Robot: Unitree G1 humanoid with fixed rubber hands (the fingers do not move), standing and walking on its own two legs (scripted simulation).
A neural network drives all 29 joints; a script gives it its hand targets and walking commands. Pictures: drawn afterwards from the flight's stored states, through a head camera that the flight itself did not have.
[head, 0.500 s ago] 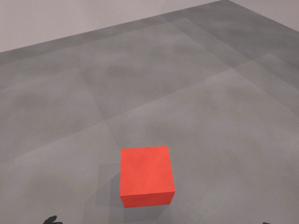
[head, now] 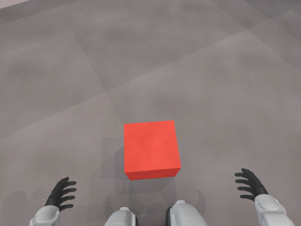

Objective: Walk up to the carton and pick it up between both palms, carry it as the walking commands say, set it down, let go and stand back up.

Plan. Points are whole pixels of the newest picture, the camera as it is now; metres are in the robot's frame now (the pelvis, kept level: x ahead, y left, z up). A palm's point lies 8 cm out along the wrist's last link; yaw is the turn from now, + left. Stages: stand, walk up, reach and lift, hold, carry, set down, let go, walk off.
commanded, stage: reach and lift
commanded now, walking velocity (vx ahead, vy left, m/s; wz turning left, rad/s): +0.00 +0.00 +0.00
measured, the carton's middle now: (150, 151) +0.47 +0.00 -0.61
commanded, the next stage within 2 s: none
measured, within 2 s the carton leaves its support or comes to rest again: neither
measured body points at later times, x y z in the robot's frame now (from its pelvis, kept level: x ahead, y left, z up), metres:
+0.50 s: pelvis -0.04 +0.01 -0.05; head +0.15 +0.00 +0.35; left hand +0.29 +0.27 -0.16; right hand +0.31 -0.27 -0.15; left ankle +0.00 +0.12 -0.71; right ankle +0.03 -0.11 -0.71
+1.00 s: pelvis -0.05 -0.01 -0.09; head +0.25 -0.01 +0.25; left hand +0.42 +0.25 -0.20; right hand +0.46 -0.23 -0.19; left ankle +0.00 +0.12 -0.71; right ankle +0.03 -0.11 -0.71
